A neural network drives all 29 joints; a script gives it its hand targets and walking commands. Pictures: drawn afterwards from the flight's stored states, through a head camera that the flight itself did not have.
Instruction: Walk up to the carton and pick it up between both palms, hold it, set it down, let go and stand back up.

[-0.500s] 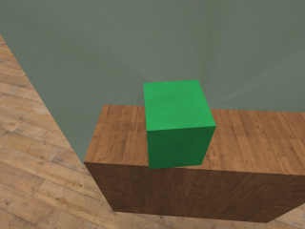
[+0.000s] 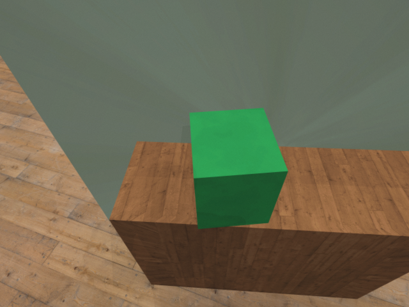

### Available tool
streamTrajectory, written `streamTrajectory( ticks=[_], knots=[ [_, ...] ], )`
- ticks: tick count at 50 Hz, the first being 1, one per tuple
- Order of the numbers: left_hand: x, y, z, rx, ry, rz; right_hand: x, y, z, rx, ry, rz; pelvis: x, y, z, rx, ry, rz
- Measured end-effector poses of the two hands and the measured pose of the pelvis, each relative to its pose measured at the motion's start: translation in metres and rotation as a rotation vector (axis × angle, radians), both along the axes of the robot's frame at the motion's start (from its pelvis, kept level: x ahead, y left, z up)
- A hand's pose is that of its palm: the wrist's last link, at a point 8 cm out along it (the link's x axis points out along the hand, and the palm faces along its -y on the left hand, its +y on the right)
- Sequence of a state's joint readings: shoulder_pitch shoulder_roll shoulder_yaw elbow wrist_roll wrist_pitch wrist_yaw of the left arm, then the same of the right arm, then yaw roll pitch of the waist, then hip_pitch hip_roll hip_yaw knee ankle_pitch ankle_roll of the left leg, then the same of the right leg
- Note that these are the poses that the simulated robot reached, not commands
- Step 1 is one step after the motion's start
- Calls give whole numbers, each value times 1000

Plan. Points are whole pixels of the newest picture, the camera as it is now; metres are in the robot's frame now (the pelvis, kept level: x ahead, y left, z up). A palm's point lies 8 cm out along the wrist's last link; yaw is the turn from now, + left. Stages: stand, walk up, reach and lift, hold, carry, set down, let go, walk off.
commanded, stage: stand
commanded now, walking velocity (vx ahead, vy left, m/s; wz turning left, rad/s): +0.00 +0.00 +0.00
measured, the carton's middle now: (230, 169) +0.44 -0.04 -0.02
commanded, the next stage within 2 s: none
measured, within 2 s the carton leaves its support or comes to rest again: neither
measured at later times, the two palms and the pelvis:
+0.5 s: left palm out of the picture +0.00 +0.24 -0.13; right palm out of the picture +0.00 -0.25 -0.13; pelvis +0.00 +0.00 +0.00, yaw +0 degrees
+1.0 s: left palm out of the picture +0.00 +0.24 -0.13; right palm out of the picture +0.00 -0.24 -0.14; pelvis +0.01 +0.00 +0.00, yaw +0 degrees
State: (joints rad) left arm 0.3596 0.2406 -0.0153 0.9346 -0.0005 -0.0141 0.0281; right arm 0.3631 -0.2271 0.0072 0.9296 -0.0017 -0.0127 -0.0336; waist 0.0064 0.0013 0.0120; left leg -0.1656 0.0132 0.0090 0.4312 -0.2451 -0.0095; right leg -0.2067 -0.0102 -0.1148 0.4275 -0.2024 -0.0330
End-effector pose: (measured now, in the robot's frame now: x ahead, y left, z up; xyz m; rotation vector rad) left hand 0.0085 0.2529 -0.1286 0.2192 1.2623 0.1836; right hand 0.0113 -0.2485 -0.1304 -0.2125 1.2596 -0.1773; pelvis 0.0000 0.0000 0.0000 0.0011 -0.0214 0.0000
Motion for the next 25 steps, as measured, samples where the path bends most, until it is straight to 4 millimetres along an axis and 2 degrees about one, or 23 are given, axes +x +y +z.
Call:
streamTrajectory(
  ticks=[25],
  knots=[
    [-7,-8,-2,-8,39,14,-9,3,-4,14,44,-23,3,-3,1,0,2,-6]
  ],
)
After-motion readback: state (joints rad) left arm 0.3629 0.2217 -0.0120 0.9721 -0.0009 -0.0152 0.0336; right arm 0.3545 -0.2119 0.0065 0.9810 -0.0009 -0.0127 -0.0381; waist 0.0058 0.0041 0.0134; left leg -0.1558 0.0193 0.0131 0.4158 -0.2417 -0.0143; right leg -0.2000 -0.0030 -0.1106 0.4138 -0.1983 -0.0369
